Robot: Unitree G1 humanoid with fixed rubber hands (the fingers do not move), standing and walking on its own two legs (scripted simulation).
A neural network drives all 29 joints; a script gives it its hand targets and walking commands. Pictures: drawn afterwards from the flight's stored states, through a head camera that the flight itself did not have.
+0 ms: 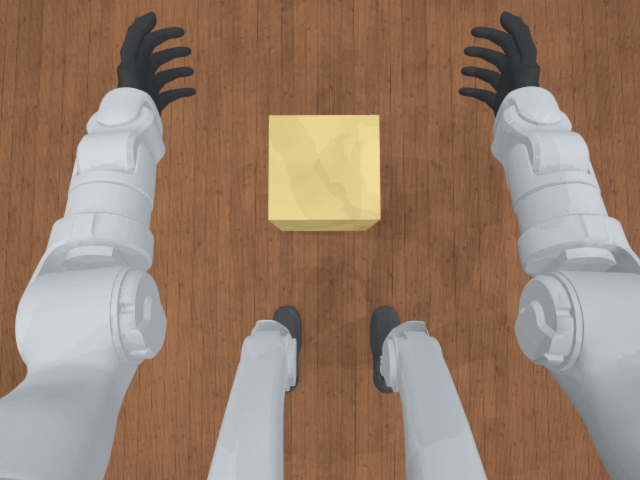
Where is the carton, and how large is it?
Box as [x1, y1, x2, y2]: [268, 115, 380, 230]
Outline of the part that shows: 269,115 268,219 281,230 365,230 380,219 378,115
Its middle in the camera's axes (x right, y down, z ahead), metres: +0.01 -0.13 +0.86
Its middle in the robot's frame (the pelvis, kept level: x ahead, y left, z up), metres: +0.53 +0.02 -0.52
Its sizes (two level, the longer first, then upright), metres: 0.210 0.200 0.250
